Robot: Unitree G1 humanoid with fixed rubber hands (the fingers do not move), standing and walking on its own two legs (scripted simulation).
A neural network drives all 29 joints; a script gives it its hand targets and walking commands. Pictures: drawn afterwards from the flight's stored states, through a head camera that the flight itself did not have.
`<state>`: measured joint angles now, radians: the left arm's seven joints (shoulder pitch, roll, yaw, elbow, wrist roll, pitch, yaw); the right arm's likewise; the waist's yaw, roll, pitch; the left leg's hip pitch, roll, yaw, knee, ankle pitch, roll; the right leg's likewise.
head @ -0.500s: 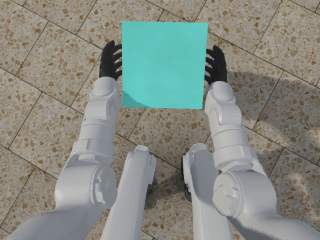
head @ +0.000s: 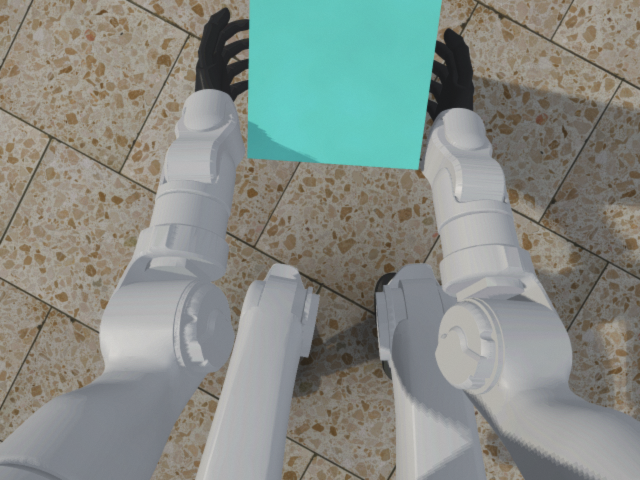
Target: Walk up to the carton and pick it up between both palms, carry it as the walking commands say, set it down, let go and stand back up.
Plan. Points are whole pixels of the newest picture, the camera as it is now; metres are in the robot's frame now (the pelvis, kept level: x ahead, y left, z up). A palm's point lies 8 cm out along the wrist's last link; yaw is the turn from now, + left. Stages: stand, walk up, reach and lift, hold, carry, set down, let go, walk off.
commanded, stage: set down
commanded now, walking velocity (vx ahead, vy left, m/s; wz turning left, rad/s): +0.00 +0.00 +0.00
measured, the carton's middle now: (333, 86) +0.54 +0.01 -0.20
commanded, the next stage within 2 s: none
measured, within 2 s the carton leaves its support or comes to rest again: neither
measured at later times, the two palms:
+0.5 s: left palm (248, 109) +0.52 +0.12 -0.21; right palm (450, 101) +0.52 -0.14 -0.19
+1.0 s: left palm (230, 103) +0.52 +0.14 -0.19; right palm (433, 112) +0.51 -0.12 -0.21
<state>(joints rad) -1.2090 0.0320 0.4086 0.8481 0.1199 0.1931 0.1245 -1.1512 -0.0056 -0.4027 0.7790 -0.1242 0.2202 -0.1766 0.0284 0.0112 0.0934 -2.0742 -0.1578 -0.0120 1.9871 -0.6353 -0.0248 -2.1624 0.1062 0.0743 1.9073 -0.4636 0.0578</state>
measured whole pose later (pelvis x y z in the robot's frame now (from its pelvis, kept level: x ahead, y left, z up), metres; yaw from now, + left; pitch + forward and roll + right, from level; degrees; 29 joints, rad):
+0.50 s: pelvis -0.02 +0.01 -0.04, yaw -1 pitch +29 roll +0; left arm -1.37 0.14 0.26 0.83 0.00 0.19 0.21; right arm -1.43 -0.17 -0.26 0.88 0.01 0.22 -0.18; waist -0.02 -0.02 0.50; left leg -2.02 -0.17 0.00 2.17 -0.66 -0.02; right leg -2.10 0.11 0.06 2.07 -0.48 0.08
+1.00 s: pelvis -0.01 +0.00 -0.06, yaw +1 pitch +38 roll +1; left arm -1.35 0.09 0.42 0.96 0.16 0.22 0.10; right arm -1.34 -0.09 -0.42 0.99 -0.12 0.22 -0.15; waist 0.01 -0.01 0.22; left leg -2.19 -0.18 0.00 2.17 -0.65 -0.04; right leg -2.28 0.11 0.06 2.09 -0.47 0.06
